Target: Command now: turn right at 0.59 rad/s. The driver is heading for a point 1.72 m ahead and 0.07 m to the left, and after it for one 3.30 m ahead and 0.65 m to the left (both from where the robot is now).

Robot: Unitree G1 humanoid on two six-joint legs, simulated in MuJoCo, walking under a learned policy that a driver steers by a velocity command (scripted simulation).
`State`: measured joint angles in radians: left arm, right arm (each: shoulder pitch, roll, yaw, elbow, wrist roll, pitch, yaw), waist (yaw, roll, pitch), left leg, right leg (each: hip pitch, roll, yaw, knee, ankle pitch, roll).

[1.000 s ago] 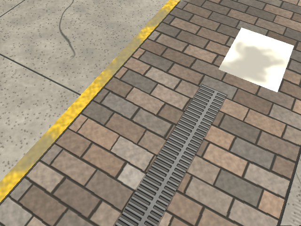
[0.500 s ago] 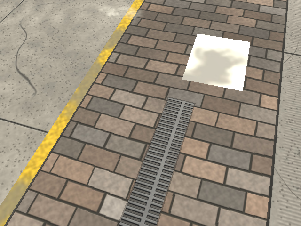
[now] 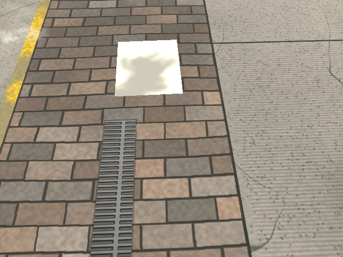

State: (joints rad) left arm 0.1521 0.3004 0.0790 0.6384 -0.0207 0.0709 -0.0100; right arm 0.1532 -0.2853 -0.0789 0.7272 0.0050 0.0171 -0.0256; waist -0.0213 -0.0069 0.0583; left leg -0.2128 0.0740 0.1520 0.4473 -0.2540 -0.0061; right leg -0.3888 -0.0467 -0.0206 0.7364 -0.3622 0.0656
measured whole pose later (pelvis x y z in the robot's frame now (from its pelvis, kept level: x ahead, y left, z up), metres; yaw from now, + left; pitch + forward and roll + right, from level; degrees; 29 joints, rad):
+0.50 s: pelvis +0.02 -0.02 -0.01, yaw -10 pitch +1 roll +0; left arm 0.14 0.26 0.03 0.67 0.01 0.02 0.00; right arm 0.16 -0.28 -0.06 0.75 -0.01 0.01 -0.01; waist -0.01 -0.01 0.03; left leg -0.26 0.03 -0.02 0.51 -0.25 -0.03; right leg -0.27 0.07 0.08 0.55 -0.28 -0.03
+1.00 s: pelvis +0.11 -0.05 +0.00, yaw -11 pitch +1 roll +1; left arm 0.44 0.25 0.05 0.79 0.00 -0.08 -0.01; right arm 0.19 -0.30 -0.05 0.75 0.03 -0.07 0.02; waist 0.05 0.03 0.00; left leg -0.53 0.05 0.00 1.05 -0.30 0.04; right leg -0.09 0.03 -0.01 0.35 -0.29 -0.05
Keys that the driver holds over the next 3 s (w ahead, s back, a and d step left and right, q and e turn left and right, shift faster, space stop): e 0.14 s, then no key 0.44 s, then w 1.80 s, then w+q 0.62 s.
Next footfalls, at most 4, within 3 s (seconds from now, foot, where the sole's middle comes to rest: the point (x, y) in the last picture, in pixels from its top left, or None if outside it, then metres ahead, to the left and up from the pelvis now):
0.04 right None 0.04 -0.13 -0.78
0.48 left None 0.08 0.11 -0.78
1.28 left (169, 251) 0.47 0.03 -0.78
1.82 right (235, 189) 0.72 -0.25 -0.78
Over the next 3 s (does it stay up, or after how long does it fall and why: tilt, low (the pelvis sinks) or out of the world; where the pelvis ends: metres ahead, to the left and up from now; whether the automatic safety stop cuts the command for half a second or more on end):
stays up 1.21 -0.21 0.00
